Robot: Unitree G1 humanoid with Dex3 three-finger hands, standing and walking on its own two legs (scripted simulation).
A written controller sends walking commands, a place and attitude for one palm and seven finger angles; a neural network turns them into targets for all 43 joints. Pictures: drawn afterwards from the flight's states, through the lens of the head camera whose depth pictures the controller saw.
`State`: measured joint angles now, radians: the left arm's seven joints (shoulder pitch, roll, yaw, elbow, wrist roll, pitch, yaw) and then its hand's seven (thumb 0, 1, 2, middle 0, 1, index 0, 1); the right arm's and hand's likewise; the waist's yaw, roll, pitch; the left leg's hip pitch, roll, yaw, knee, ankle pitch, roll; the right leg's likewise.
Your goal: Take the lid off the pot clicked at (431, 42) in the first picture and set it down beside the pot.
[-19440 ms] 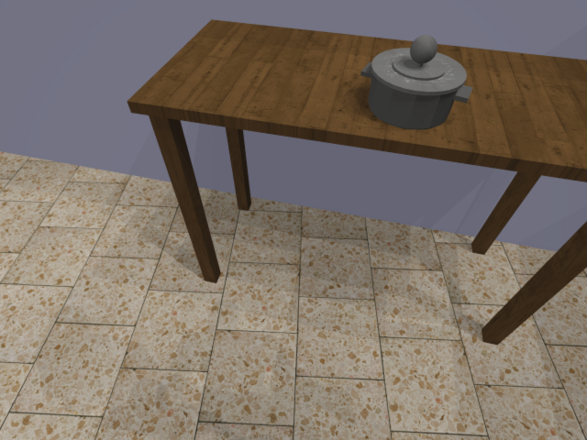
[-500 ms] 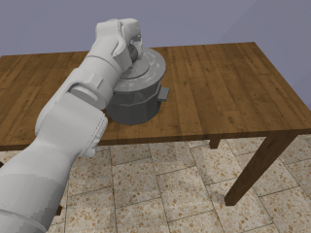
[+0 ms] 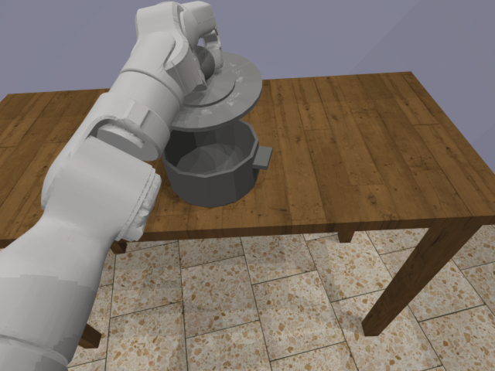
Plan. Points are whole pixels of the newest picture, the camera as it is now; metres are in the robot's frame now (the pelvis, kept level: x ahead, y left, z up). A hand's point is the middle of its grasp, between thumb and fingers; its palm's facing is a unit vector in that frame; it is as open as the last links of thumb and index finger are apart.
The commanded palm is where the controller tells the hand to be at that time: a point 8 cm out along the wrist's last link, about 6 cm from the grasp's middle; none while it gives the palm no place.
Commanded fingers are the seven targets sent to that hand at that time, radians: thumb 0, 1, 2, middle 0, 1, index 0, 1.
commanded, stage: lift the lid straight up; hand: left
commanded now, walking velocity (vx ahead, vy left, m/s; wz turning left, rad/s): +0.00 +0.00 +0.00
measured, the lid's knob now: (197, 64) +0.50 +0.06 +0.27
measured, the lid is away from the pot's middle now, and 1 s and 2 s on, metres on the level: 0.02 0.02 0.15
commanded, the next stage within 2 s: move the lid sideways beside the pot in 0.78 s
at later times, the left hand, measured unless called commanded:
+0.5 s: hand (184, 38) +0.46 +0.06 +0.32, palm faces -0.17 -0.13 -0.98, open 7.8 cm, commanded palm +0.46 +0.07 +0.38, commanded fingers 0.00 0.67 0.95 -0.86 -1.06 -0.79 -1.05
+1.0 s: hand (178, 27) +0.47 +0.07 +0.33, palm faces -0.13 -0.10 -0.99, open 7.8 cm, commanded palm +0.45 +0.09 +0.39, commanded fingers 0.00 0.67 0.95 -0.86 -1.06 -0.79 -1.05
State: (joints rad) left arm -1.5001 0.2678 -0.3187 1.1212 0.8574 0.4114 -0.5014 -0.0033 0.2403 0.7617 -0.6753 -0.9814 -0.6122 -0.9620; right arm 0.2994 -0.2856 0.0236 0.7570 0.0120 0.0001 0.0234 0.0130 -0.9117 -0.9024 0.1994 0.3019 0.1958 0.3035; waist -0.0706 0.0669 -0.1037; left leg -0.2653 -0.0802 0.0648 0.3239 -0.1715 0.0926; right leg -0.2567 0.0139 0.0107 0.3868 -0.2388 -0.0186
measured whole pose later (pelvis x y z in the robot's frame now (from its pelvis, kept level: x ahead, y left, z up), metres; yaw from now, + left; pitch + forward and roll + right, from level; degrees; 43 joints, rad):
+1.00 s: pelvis +0.00 +0.01 +0.00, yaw +1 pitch +6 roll +0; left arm -1.61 0.28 -0.31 1.09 0.92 0.42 -0.53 -0.01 0.24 0.76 -0.69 -0.99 -0.62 -0.96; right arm 0.31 -0.29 0.03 0.76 0.01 -0.01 0.03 0.01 -0.91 -0.90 0.20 0.30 0.20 0.30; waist -0.07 0.07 -0.11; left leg -0.26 -0.10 0.06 0.30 -0.16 0.11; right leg -0.24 0.00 0.01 0.36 -0.23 0.00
